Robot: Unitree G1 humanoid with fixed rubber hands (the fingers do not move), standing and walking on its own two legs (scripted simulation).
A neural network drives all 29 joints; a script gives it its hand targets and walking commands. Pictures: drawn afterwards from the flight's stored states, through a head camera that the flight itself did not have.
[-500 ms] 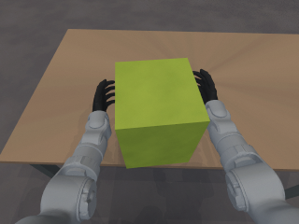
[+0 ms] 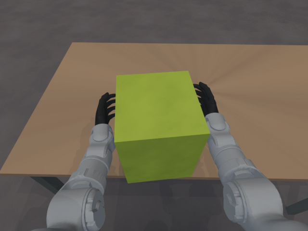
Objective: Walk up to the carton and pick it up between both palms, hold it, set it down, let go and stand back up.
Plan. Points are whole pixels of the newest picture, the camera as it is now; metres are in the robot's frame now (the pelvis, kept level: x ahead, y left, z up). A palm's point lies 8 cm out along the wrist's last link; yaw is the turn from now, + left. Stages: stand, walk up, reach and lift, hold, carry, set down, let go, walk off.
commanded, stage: reach and lift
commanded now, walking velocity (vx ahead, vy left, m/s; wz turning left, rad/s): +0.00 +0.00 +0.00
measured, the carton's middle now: (156, 129) +0.40 +0.02 +0.02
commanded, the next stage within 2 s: none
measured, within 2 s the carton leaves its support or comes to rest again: leaves its support in 1.08 s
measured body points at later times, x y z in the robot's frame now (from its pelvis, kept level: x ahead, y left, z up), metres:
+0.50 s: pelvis +0.00 +0.00 +0.00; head +0.03 -0.01 +0.45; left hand +0.40 +0.17 +0.06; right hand +0.43 -0.12 +0.08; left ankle +0.01 +0.14 -0.74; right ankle +0.00 -0.11 -0.74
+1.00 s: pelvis +0.00 +0.00 +0.00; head +0.03 +0.00 +0.45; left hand +0.40 +0.18 +0.06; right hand +0.43 -0.12 +0.08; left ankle +0.01 +0.14 -0.74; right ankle +0.00 -0.11 -0.74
